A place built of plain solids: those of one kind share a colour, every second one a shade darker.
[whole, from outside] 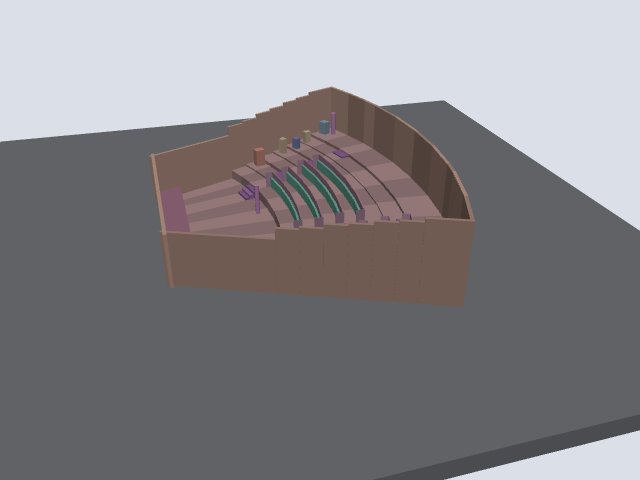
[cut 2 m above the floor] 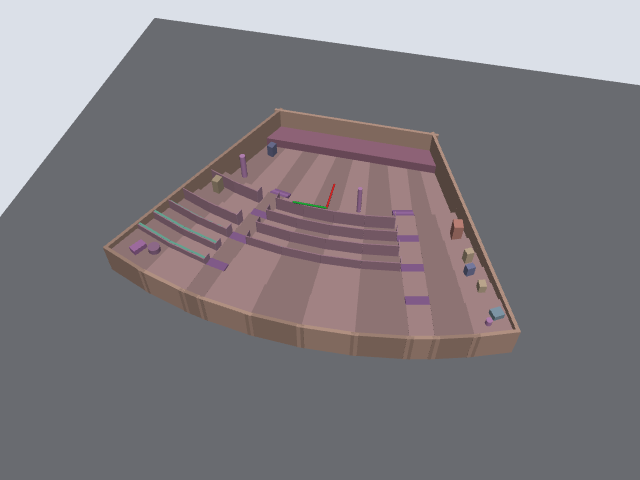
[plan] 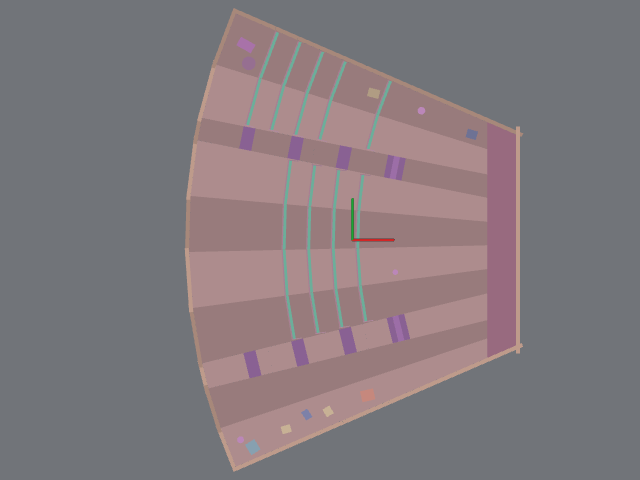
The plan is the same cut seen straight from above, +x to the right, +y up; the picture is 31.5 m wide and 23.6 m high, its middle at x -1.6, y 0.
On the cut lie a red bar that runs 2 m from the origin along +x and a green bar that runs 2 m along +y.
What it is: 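A raked hall of assembly; its floor steps down in tiers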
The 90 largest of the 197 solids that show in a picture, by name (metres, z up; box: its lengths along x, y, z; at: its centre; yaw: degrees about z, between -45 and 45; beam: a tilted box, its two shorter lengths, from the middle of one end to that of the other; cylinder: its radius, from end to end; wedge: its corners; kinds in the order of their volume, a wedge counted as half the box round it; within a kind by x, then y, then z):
{
 "floor_1": {"wedge": [[-8.04, -0.59, -7.33], [-8.04, -0.59, 1.67], [-7.85, -3.34, -7.33], [-7.85, -3.34, 1.67], [-5.95, -0.54, -7.33], [-5.95, -0.54, 1.67], [-5.78, -3.07, -7.33], [-5.78, -3.07, 1.67]]},
 "floor_2": {"wedge": [[-8.04, -0.59, -7.33], [-8.04, -0.59, 1.67], [-7.96, 2.16, -7.33], [-7.96, 2.16, 1.67], [-5.95, -0.54, -7.33], [-5.95, -0.54, 1.67], [-5.89, 1.98, -7.33], [-5.89, 1.98, 1.67]]},
 "floor_3": {"wedge": [[-7.96, 2.16, -7.33], [-7.96, 2.16, 1.67], [-7.62, 4.9, -7.33], [-7.62, 4.9, 1.67], [-5.89, 1.98, -7.33], [-5.89, 1.98, 1.67], [-5.57, 4.49, -7.33], [-5.57, 4.49, 1.67]]},
 "floor_4": {"wedge": [[-7.85, -3.34, -7.33], [-7.85, -3.34, 1.67], [-7.39, -6.06, -7.33], [-7.39, -6.06, 1.67], [-5.78, -3.07, -7.33], [-5.78, -3.07, 1.67], [-5.37, -5.56, -7.33], [-5.37, -5.56, 1.67]]},
 "floor_5": {"wedge": [[-7.4, 6.0, -7.33], [-7.4, 6.0, 1.67], [-6.69, 8.61, -7.33], [-6.69, 8.61, 1.67], [-5.36, 5.6, -7.33], [-5.36, 5.6, 1.67], [-4.7, 7.99, -7.33], [-4.7, 7.99, 1.67]]},
 "floor_6": {"wedge": [[-7.09, -7.3, -7.33], [-7.09, -7.3, 1.67], [-6.48, -9.25, -7.33], [-6.48, -9.25, 1.67], [-5.06, -6.8, -7.33], [-5.06, -6.8, 1.67], [-4.5, -8.58, -7.33], [-4.5, -8.58, 1.67]]},
 "floor_7": {"wedge": [[-6.69, 8.61, -7.33], [-6.69, 8.61, 1.67], [-5.74, 11.14, -7.33], [-5.74, 11.14, 1.67], [-4.7, 7.99, -7.33], [-4.7, 7.99, 1.67], [-3.82, 10.31, -7.33], [-3.82, 10.31, 1.67]]},
 "floor_8": {"box": [2.08, 1.12, 9.0], "at": [-6.49, 5.25, -2.83], "yaw": -11.2},
 "floor_9": {"wedge": [[-6.48, -9.25, -7.33], [-6.48, -9.25, 1.67], [-5.74, -11.14, -7.33], [-5.74, -11.14, 1.67], [-4.5, -8.58, -7.33], [-4.5, -8.58, 1.67], [-3.82, -10.31, -7.33], [-3.82, -10.31, 1.67]]},
 "floor_10": {"box": [2.08, 1.28, 9.0], "at": [-6.23, -6.43, -2.83], "yaw": 13.8},
 "floor_11": {"wedge": [[-5.96, -0.54, -7.54], [-5.96, -0.54, 1.46], [-5.78, -3.07, -7.54], [-5.78, -3.07, 1.46], [-4.75, -0.52, -7.54], [-4.75, -0.52, 1.46], [-4.58, -2.91, -7.54], [-4.58, -2.91, 1.46]]},
 "floor_12": {"wedge": [[-5.96, -0.54, -7.54], [-5.96, -0.54, 1.46], [-5.89, 1.98, -7.54], [-5.89, 1.98, 1.46], [-4.75, -0.52, -7.54], [-4.75, -0.52, 1.46], [-4.68, 1.88, -7.54], [-4.68, 1.88, 1.46]]},
 "floor_13": {"wedge": [[-5.89, 1.98, -7.54], [-5.89, 1.98, 1.46], [-5.58, 4.5, -7.54], [-5.58, 4.5, 1.46], [-4.68, 1.88, -7.54], [-4.68, 1.88, 1.46], [-4.39, 4.26, -7.54], [-4.39, 4.26, 1.46]]},
 "floor_14": {"wedge": [[-5.78, -3.07, -7.54], [-5.78, -3.07, 1.46], [-5.37, -5.56, -7.54], [-5.37, -5.56, 1.46], [-4.58, -2.91, -7.54], [-4.58, -2.91, 1.46], [-4.19, -5.28, -7.54], [-4.19, -5.28, 1.46]]},
 "floor_15": {"wedge": [[-5.36, 5.6, -7.54], [-5.36, 5.6, 1.46], [-4.7, 7.99, -7.54], [-4.7, 7.99, 1.46], [-4.17, 5.36, -7.54], [-4.17, 5.36, 1.46], [-3.55, 7.63, -7.54], [-3.55, 7.63, 1.46]]},
 "floor_16": {"wedge": [[-5.06, -6.8, -7.54], [-5.06, -6.8, 1.46], [-4.51, -8.58, -7.54], [-4.51, -8.58, 1.46], [-3.89, -6.52, -7.54], [-3.89, -6.52, 1.46], [-3.36, -8.2, -7.54], [-3.36, -8.2, 1.46]]},
 "floor_17": {"box": [1.21, 1.12, 9.0], "at": [-4.87, 4.93, -3.04], "yaw": -11.2},
 "floor_18": {"wedge": [[-4.75, -0.52, -7.64], [-4.75, -0.52, 1.35], [-4.58, -2.91, -7.64], [-4.58, -2.91, 1.35], [-3.54, -0.49, -7.64], [-3.54, -0.49, 1.35], [-3.39, -2.75, -7.64], [-3.39, -2.75, 1.35]]},
 "floor_19": {"wedge": [[-4.75, -0.52, -7.64], [-4.75, -0.52, 1.35], [-4.68, 1.88, -7.64], [-4.68, 1.88, 1.35], [-3.54, -0.49, -7.64], [-3.54, -0.49, 1.35], [-3.48, 1.78, -7.64], [-3.48, 1.78, 1.35]]},
 "floor_20": {"wedge": [[-4.7, 7.99, -7.54], [-4.7, 7.99, 1.46], [-3.83, 10.32, -7.54], [-3.83, 10.32, 1.46], [-3.55, 7.63, -7.54], [-3.55, 7.63, 1.46], [-2.72, 9.84, -7.54], [-2.72, 9.84, 1.46]]},
 "floor_21": {"wedge": [[-4.68, 1.88, -7.64], [-4.68, 1.88, 1.35], [-4.39, 4.26, -7.64], [-4.39, 4.26, 1.35], [-3.48, 1.78, -7.64], [-3.48, 1.78, 1.35], [-3.2, 4.03, -7.64], [-3.2, 4.03, 1.35]]},
 "floor_22": {"box": [1.21, 1.28, 9.0], "at": [-4.63, -6.04, -3.04], "yaw": 13.8},
 "floor_23": {"wedge": [[-4.58, -2.91, -7.64], [-4.58, -2.91, 1.35], [-4.19, -5.28, -7.64], [-4.19, -5.28, 1.35], [-3.39, -2.75, -7.64], [-3.39, -2.75, 1.35], [-3.02, -4.99, -7.64], [-3.02, -4.99, 1.35]]},
 "floor_24": {"wedge": [[-4.51, -8.58, -7.54], [-4.51, -8.58, 1.46], [-3.83, -10.32, -7.54], [-3.83, -10.32, 1.46], [-3.36, -8.2, -7.54], [-3.36, -8.2, 1.46], [-2.72, -9.84, -7.54], [-2.72, -9.84, 1.46]]},
 "floor_25": {"wedge": [[-4.17, 5.36, -7.64], [-4.17, 5.36, 1.35], [-3.55, 7.63, -7.64], [-3.55, 7.63, 1.35], [-2.99, 5.13, -7.64], [-2.99, 5.13, 1.35], [-2.39, 7.27, -7.64], [-2.39, 7.27, 1.35]]},
 "floor_26": {"wedge": [[-3.89, -6.52, -7.64], [-3.89, -6.52, 1.35], [-3.36, -8.2, -7.64], [-3.36, -8.2, 1.35], [-2.71, -6.23, -7.64], [-2.71, -6.23, 1.35], [-2.21, -7.81, -7.64], [-2.21, -7.81, 1.35]]},
 "floor_27": {"box": [1.21, 1.12, 9.0], "at": [-3.69, 4.69, -3.15], "yaw": -11.2},
 "floor_28": {"wedge": [[-3.55, 7.63, -7.64], [-3.55, 7.63, 1.35], [-2.72, 9.84, -7.64], [-2.72, 9.84, 1.35], [-2.39, 7.27, -7.64], [-2.39, 7.27, 1.35], [-1.61, 9.36, -7.64], [-1.61, 9.36, 1.35]]},
 "floor_29": {"wedge": [[-3.54, -0.49, -7.85], [-3.54, -0.49, 1.15], [-3.39, -2.75, -7.85], [-3.39, -2.75, 1.15], [-2.33, -0.46, -7.85], [-2.33, -0.46, 1.15], [-2.19, -2.59, -7.85], [-2.19, -2.59, 1.15]]},
 "floor_30": {"wedge": [[-3.54, -0.49, -7.85], [-3.54, -0.49, 1.15], [-3.48, 1.78, -7.85], [-3.48, 1.78, 1.15], [-2.33, -0.46, -7.85], [-2.33, -0.46, 1.15], [-2.27, 1.67, -7.85], [-2.27, 1.67, 1.15]]},
 "floor_31": {"wedge": [[-3.48, 1.78, -7.85], [-3.48, 1.78, 1.15], [-3.21, 4.03, -7.85], [-3.21, 4.03, 1.15], [-2.27, 1.67, -7.85], [-2.27, 1.67, 1.15], [-2.02, 3.79, -7.85], [-2.02, 3.79, 1.15]]},
 "floor_32": {"box": [1.21, 1.28, 9.0], "at": [-3.45, -5.75, -3.15], "yaw": 13.8},
 "floor_33": {"wedge": [[-3.39, -2.75, -7.85], [-3.39, -2.75, 1.15], [-3.02, -4.99, -7.85], [-3.02, -4.99, 1.15], [-2.19, -2.59, -7.85], [-2.19, -2.59, 1.15], [-1.85, -4.7, -7.85], [-1.85, -4.7, 1.15]]},
 "floor_34": {"wedge": [[-3.36, -8.2, -7.64], [-3.36, -8.2, 1.35], [-2.72, -9.84, -7.64], [-2.72, -9.84, 1.35], [-2.21, -7.81, -7.64], [-2.21, -7.81, 1.35], [-1.61, -9.36, -7.64], [-1.61, -9.36, 1.35]]},
 "floor_35": {"wedge": [[-2.99, 5.13, -7.85], [-2.99, 5.13, 1.15], [-2.4, 7.27, -7.85], [-2.4, 7.27, 1.15], [-1.8, 4.89, -7.85], [-1.8, 4.89, 1.15], [-1.24, 6.91, -7.85], [-1.24, 6.91, 1.15]]},
 "floor_36": {"wedge": [[-2.72, -6.23, -7.85], [-2.72, -6.23, 1.15], [-2.22, -7.81, -7.85], [-2.22, -7.81, 1.15], [-1.54, -5.94, -7.85], [-1.54, -5.94, 1.15], [-1.07, -7.43, -7.85], [-1.07, -7.43, 1.15]]},
 "floor_37": {"box": [1.21, 1.12, 9.0], "at": [-2.5, 4.46, -3.35], "yaw": -11.2},
 "floor_38": {"wedge": [[-2.4, 7.27, -7.85], [-2.4, 7.27, 1.15], [-1.61, 9.36, -7.85], [-1.61, 9.36, 1.15], [-1.24, 6.91, -7.85], [-1.24, 6.91, 1.15], [-0.5, 8.88, -7.85], [-0.5, 8.88, 1.15]]},
 "floor_39": {"wedge": [[-2.33, -0.46, -7.97], [-2.33, -0.46, 1.02], [-2.19, -2.59, -7.97], [-2.19, -2.59, 1.02], [-1.12, -0.44, -7.97], [-1.12, -0.44, 1.02], [-0.99, -2.43, -7.97], [-0.99, -2.43, 1.02]]},
 "floor_40": {"wedge": [[-2.33, -0.46, -7.97], [-2.33, -0.46, 1.02], [-2.28, 1.67, -7.97], [-2.28, 1.67, 1.02], [-1.12, -0.44, -7.97], [-1.12, -0.44, 1.02], [-1.07, 1.57, -7.97], [-1.07, 1.57, 1.02]]},
 "floor_41": {"box": [1.21, 1.28, 9.0], "at": [-2.28, -5.46, -3.35], "yaw": 13.8},
 "floor_42": {"wedge": [[-2.28, 1.67, -7.97], [-2.28, 1.67, 1.02], [-2.02, 3.79, -7.97], [-2.02, 3.79, 1.02], [-1.07, 1.57, -7.97], [-1.07, 1.57, 1.02], [-0.83, 3.56, -7.97], [-0.83, 3.56, 1.02]]},
 "floor_43": {"wedge": [[-2.22, -7.81, -7.85], [-2.22, -7.81, 1.15], [-1.61, -9.36, -7.85], [-1.61, -9.36, 1.15], [-1.07, -7.43, -7.85], [-1.07, -7.43, 1.15], [-0.5, -8.88, -7.85], [-0.5, -8.88, 1.15]]},
 "floor_44": {"wedge": [[-2.19, -2.59, -7.97], [-2.19, -2.59, 1.02], [-1.85, -4.7, -7.97], [-1.85, -4.7, 1.02], [-0.99, -2.43, -7.97], [-0.99, -2.43, 1.02], [-0.67, -4.41, -7.97], [-0.67, -4.41, 1.02]]},
 "floor_45": {"wedge": [[-1.8, 4.89, -7.97], [-1.8, 4.89, 1.02], [-1.24, 6.92, -7.97], [-1.24, 6.92, 1.02], [-0.62, 4.66, -7.97], [-0.62, 4.66, 1.02], [-0.09, 6.56, -7.97], [-0.09, 6.56, 1.02]]},
 "floor_46": {"wedge": [[-1.54, -5.94, -7.97], [-1.54, -5.94, 1.02], [-1.07, -7.43, -7.97], [-1.07, -7.43, 1.02], [-0.37, -5.65, -7.97], [-0.37, -5.65, 1.02], [0.08, -7.04, -7.97], [0.08, -7.04, 1.02]]},
 "floor_47": {"box": [1.21, 1.12, 9.0], "at": [-1.32, 4.22, -3.48], "yaw": -11.2},
 "floor_48": {"wedge": [[-1.24, 6.92, -7.97], [-1.24, 6.92, 1.02], [-0.5, 8.88, -7.97], [-0.5, 8.88, 1.02], [-0.09, 6.56, -7.97], [-0.09, 6.56, 1.02], [0.61, 8.4, -7.97], [0.61, 8.4, 1.02]]},
 "floor_49": {"wedge": [[-1.13, -0.44, -8.23], [-1.13, -0.44, 0.77], [-0.99, -2.43, -8.23], [-0.99, -2.43, 0.77], [0.08, -0.41, -8.23], [0.08, -0.41, 0.77], [0.21, -2.28, -8.23], [0.21, -2.28, 0.77]]},
 "floor_50": {"wedge": [[-1.13, -0.44, -8.23], [-1.13, -0.44, 0.77], [-1.07, 1.57, -8.23], [-1.07, 1.57, 0.77], [0.08, -0.41, -8.23], [0.08, -0.41, 0.77], [0.13, 1.46, -8.23], [0.13, 1.46, 0.77]]},
 "floor_51": {"box": [1.21, 1.28, 9.0], "at": [-1.11, -5.18, -3.48], "yaw": 13.8},
 "floor_52": {"wedge": [[-1.07, -7.43, -7.97], [-1.07, -7.43, 1.02], [-0.5, -8.88, -7.97], [-0.5, -8.88, 1.02], [0.08, -7.04, -7.97], [0.08, -7.04, 1.02], [0.61, -8.4, -7.97], [0.61, -8.4, 1.02]]},
 "floor_53": {"wedge": [[-1.07, 1.57, -8.23], [-1.07, 1.57, 0.77], [-0.84, 3.56, -8.23], [-0.84, 3.56, 0.77], [0.13, 1.46, -8.23], [0.13, 1.46, 0.77], [0.35, 3.32, -8.23], [0.35, 3.32, 0.77]]},
 "floor_54": {"wedge": [[-0.99, -2.43, -8.23], [-0.99, -2.43, 0.77], [-0.67, -4.41, -8.23], [-0.67, -4.41, 0.77], [0.21, -2.28, -8.23], [0.21, -2.28, 0.77], [0.5, -4.13, -8.23], [0.5, -4.13, 0.77]]},
 "floor_55": {"wedge": [[-0.62, 4.66, -8.23], [-0.62, 4.66, 0.77], [-0.09, 6.56, -8.23], [-0.09, 6.56, 0.77], [0.57, 4.42, -8.23], [0.57, 4.42, 0.77], [1.07, 6.2, -8.23], [1.07, 6.2, 0.77]]},
 "floor_56": {"wedge": [[-0.37, -5.65, -8.23], [-0.37, -5.65, 0.77], [0.07, -7.04, -8.23], [0.07, -7.04, 0.77], [0.8, -5.37, -8.23], [0.8, -5.37, 0.77], [1.22, -6.66, -8.23], [1.22, -6.66, 0.77]]},
 "floor_57": {"box": [1.21, 1.12, 9.0], "at": [-0.13, 3.99, -3.73], "yaw": -11.2},
 "floor_58": {"wedge": [[-0.09, 6.56, -8.23], [-0.09, 6.56, 0.77], [0.61, 8.4, -8.23], [0.61, 8.4, 0.77], [1.07, 6.2, -8.23], [1.07, 6.2, 0.77], [1.72, 7.92, -8.23], [1.72, 7.92, 0.77]]},
 "floor_59": {"wedge": [[0.07, -7.04, -8.23], [0.07, -7.04, 0.77], [0.61, -8.4, -8.23], [0.61, -8.4, 0.77], [1.22, -6.66, -8.23], [1.22, -6.66, 0.77], [1.72, -7.92, -8.23], [1.72, -7.92, 0.77]]},
 "floor_60": {"box": [1.21, 1.28, 9.0], "at": [0.07, -4.89, -3.73], "yaw": 13.8},
 "floor_61": {"wedge": [[0.08, -0.41, -8.37], [0.08, -0.41, 0.63], [0.21, -2.28, -8.37], [0.21, -2.28, 0.63], [1.29, -0.38, -8.37], [1.29, -0.38, 0.63], [1.41, -2.12, -8.37], [1.41, -2.12, 0.63]]},
 "floor_62": {"wedge": [[0.08, -0.41, -8.37], [0.08, -0.41, 0.63], [0.13, 1.46, -8.37], [0.13, 1.46, 0.63], [1.29, -0.38, -8.37], [1.29, -0.38, 0.63], [1.34, 1.36, -8.37], [1.34, 1.36, 0.63]]},
 "floor_63": {"wedge": [[0.13, 1.46, -8.37], [0.13, 1.46, 0.63], [0.35, 3.32, -8.37], [0.35, 3.32, 0.63], [1.34, 1.36, -8.37], [1.34, 1.36, 0.63], [1.54, 3.09, -8.37], [1.54, 3.09, 0.63]]},
 "floor_64": {"wedge": [[0.21, -2.28, -8.37], [0.21, -2.28, 0.63], [0.5, -4.13, -8.37], [0.5, -4.13, 0.63], [1.41, -2.12, -8.37], [1.41, -2.12, 0.63], [1.67, -3.84, -8.37], [1.67, -3.84, 0.63]]},
 "floor_65": {"wedge": [[0.57, 4.42, -8.37], [0.57, 4.42, 0.63], [1.06, 6.2, -8.37], [1.06, 6.2, 0.63], [1.75, 4.19, -8.37], [1.75, 4.19, 0.63], [2.22, 5.84, -8.37], [2.22, 5.84, 0.63]]},
 "floor_66": {"wedge": [[0.8, -5.37, -8.37], [0.8, -5.37, 0.63], [1.22, -6.66, -8.37], [1.22, -6.66, 0.63], [1.98, -5.08, -8.37], [1.98, -5.08, 0.63], [2.37, -6.27, -8.37], [2.37, -6.27, 0.63]]},
 "floor_67": {"box": [1.21, 1.12, 9.0], "at": [1.05, 3.76, -3.87], "yaw": -11.2},
 "floor_68": {"wedge": [[1.06, 6.2, -8.37], [1.06, 6.2, 0.63], [1.72, 7.92, -8.37], [1.72, 7.92, 0.63], [2.22, 5.84, -8.37], [2.22, 5.84, 0.63], [2.83, 7.44, -8.37], [2.83, 7.44, 0.63]]},
 "floor_69": {"wedge": [[1.22, -6.66, -8.37], [1.22, -6.66, 0.63], [1.72, -7.92, -8.37], [1.72, -7.92, 0.63], [2.37, -6.27, -8.37], [2.37, -6.27, 0.63], [2.83, -7.44, -8.37], [2.83, -7.44, 0.63]]},
 "floor_70": {"box": [1.21, 1.28, 9.0], "at": [1.24, -4.6, -3.87], "yaw": 13.8},
 "floor_71": {"wedge": [[1.29, -0.38, -9.0], [1.29, -0.38, 0.0], [1.4, -2.12, -9.0], [1.4, -2.12, 0.0], [8.04, -1.24, -9.0], [8.04, -1.24, 0.0], [8.04, -0.23, -9.0], [8.04, -0.23, 0.0]]},
 "floor_72": {"wedge": [[1.29, -0.38, -9.0], [1.29, -0.38, 0.0], [1.33, 1.36, -9.0], [1.33, 1.36, 0.0], [8.04, -0.23, -9.0], [8.04, -0.23, 0.0], [8.04, 0.78, -9.0], [8.04, 0.78, 0.0]]},
 "floor_73": {"wedge": [[1.33, 1.36, -9.0], [1.33, 1.36, 0.0], [1.53, 3.09, -9.0], [1.53, 3.09, 0.0], [8.04, 0.78, -9.0], [8.04, 0.78, 0.0], [8.04, 1.8, -9.0], [8.04, 1.8, 0.0]]},
 "floor_74": {"wedge": [[1.4, -2.12, -9.0], [1.4, -2.12, 0.0], [1.67, -3.84, -9.0], [1.67, -3.84, 0.0], [8.04, -2.28, -9.0], [8.04, -2.28, 0.0], [8.04, -1.24, -9.0], [8.04, -1.24, 0.0]]},
 "floor_75": {"wedge": [[1.53, 3.09, -9.0], [1.53, 3.09, 0.0], [1.75, 4.19, -9.0], [1.75, 4.19, 0.0], [8.04, 1.8, -9.0], [8.04, 1.8, 0.0], [8.04, 2.94, -9.0], [8.04, 2.94, 0.0]]},
 "floor_76": {"wedge": [[1.67, -3.84, -9.0], [1.67, -3.84, 0.0], [1.98, -5.08, -9.0], [1.98, -5.08, 0.0], [8.04, -3.59, -9.0], [8.04, -3.59, 0.0], [8.04, -2.28, -9.0], [8.04, -2.28, 0.0]]},
 "floor_77": {"wedge": [[1.75, 4.19, -9.0], [1.75, 4.19, 0.0], [2.22, 5.84, -9.0], [2.22, 5.84, 0.0], [8.04, 2.94, -9.0], [8.04, 2.94, 0.0], [8.04, 4.02, -9.0], [8.04, 4.02, 0.0]]},
 "floor_78": {"wedge": [[1.98, -5.08, -9.0], [1.98, -5.08, 0.0], [2.36, -6.27, -9.0], [2.36, -6.27, 0.0], [8.04, -4.36, -9.0], [8.04, -4.36, 0.0], [8.04, -3.59, -9.0], [8.04, -3.59, 0.0]]},
 "floor_79": {"wedge": [[2.22, 5.84, -9.0], [2.22, 5.84, 0.0], [2.83, 7.44, -9.0], [2.83, 7.44, 0.0], [8.04, 4.02, -9.0], [8.04, 4.02, 0.0], [8.04, 5.18, -9.0], [8.04, 5.18, 0.0]]},
 "floor_80": {"wedge": [[2.36, -6.27, -9.0], [2.36, -6.27, 0.0], [2.83, -7.44, -9.0], [2.83, -7.44, 0.0], [8.04, -5.18, -9.0], [8.04, -5.18, 0.0], [8.04, -4.36, -9.0], [8.04, -4.36, 0.0]]},
 "wall_1": {"box": [0.2, 3.15, 12.23], "at": [-8.1, 0.79, -1.21], "yaw": -1.6},
 "wall_2": {"box": [0.2, 3.15, 12.23], "at": [-8.04, -1.97, -1.21], "yaw": 4.0},
 "wall_3": {"box": [0.2, 3.15, 12.23], "at": [-7.89, 3.54, -1.21], "yaw": -7.1},
 "wall_4": {"box": [0.2, 3.15, 12.23], "at": [-7.72, -4.72, -1.21], "yaw": 9.5},
 "wall_5": {"box": [0.2, 3.1, 12.23], "at": [-7.14, 7.33, -1.21], "yaw": -15.2},
 "wall_6": {"box": [0.2, 2.44, 12.23], "at": [-6.88, -8.3, -1.21], "yaw": 17.3},
 "wall_7": {"box": [0.2, 3.1, 12.23], "at": [-6.31, 9.91, -1.21], "yaw": -20.7},
 "wall_8": {"box": [5.98, 0.2, 12.23], "at": [5.61, -6.34, -2.88], "yaw": 23.4},
 "wall_9": {"box": [5.98, 0.2, 12.23], "at": [5.61, 6.34, -2.88], "yaw": -23.4},
 "wall_10": {"box": [0.2, 11.16, 12.23], "at": [8.14, 0.0, -2.88]}
}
